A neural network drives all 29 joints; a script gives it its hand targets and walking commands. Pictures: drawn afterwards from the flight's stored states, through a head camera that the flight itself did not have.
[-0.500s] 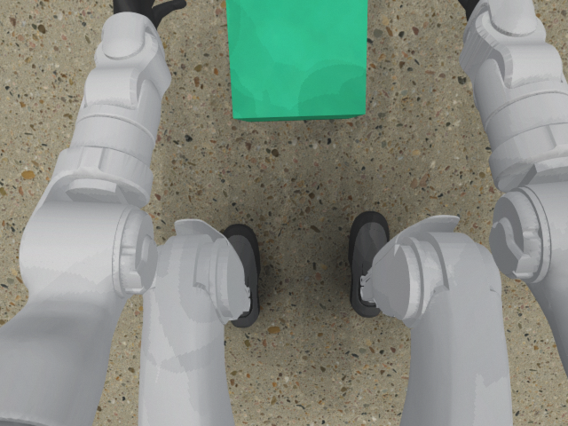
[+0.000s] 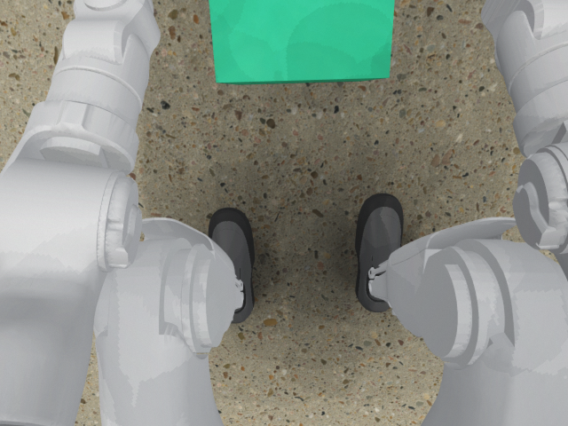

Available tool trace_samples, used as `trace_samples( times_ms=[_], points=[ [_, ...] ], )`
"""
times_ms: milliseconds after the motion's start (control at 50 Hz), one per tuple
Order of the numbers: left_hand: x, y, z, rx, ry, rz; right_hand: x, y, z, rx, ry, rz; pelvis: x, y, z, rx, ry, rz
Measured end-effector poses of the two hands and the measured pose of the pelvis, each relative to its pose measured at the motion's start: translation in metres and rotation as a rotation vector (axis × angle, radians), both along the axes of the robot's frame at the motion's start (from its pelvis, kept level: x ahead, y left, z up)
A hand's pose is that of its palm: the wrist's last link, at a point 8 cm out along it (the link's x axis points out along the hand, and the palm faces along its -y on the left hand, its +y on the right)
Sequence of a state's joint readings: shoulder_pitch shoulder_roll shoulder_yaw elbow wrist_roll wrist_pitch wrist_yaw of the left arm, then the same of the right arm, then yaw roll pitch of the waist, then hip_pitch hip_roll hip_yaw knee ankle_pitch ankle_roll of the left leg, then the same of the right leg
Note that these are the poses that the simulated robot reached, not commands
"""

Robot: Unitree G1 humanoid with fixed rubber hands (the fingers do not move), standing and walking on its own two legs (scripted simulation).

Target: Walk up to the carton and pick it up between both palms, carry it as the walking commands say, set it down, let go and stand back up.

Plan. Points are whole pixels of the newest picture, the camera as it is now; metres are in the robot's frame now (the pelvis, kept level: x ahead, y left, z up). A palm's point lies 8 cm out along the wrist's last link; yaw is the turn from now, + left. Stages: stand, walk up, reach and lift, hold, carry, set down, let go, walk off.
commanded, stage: reach and lift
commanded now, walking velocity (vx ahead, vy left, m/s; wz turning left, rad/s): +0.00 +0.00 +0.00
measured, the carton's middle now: out of the picture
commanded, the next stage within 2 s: none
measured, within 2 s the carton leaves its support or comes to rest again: leaves its support in 1.28 s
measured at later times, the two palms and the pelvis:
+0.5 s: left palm out of the picture +0.55 +0.14 -0.19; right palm out of the picture +0.55 -0.17 -0.19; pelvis +0.00 +0.00 +0.00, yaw +0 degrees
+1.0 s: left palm out of the picture +0.56 +0.14 -0.19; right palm out of the picture +0.56 -0.14 -0.19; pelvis +0.00 +0.00 +0.00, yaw +1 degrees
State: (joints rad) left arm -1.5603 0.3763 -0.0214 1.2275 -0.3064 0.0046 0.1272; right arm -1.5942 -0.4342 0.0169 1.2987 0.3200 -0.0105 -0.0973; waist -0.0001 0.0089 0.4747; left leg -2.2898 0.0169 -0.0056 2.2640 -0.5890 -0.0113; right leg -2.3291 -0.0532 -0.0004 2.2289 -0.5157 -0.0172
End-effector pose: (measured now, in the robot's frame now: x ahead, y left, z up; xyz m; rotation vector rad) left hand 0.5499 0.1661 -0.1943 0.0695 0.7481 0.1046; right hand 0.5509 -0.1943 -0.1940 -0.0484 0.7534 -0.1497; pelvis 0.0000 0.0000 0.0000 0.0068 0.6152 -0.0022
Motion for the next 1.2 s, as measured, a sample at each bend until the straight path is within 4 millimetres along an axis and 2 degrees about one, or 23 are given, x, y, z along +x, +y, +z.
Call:
trace_samples(
  times_ms=[340,520,700,1200],
  points=[
    [-0.003,-0.011,0.001,-0.015,0.009,-0.015,-0.004,0.011,0.0,0.012,0.011,0.014,-0.001,0.001,0.003,0.001,0.011,0.004],
    [-0.001,-0.028,0.003,-0.032,0.002,-0.042,0.0,0.03,0.001,0.03,0.005,0.048,-0.003,0.001,0.005,0.003,0.008,0.005],
    [0.0,-0.03,0.004,-0.023,-0.004,-0.052,0.005,0.053,0.002,0.051,-0.006,0.101,-0.003,0.0,0.008,0.007,0.004,0.009],
    [0.01,-0.032,0.007,-0.066,0.056,-0.095,0.013,0.047,0.006,0.069,0.061,0.147,0.011,-0.002,-0.004,0.002,0.001,0.023]
  ],
)
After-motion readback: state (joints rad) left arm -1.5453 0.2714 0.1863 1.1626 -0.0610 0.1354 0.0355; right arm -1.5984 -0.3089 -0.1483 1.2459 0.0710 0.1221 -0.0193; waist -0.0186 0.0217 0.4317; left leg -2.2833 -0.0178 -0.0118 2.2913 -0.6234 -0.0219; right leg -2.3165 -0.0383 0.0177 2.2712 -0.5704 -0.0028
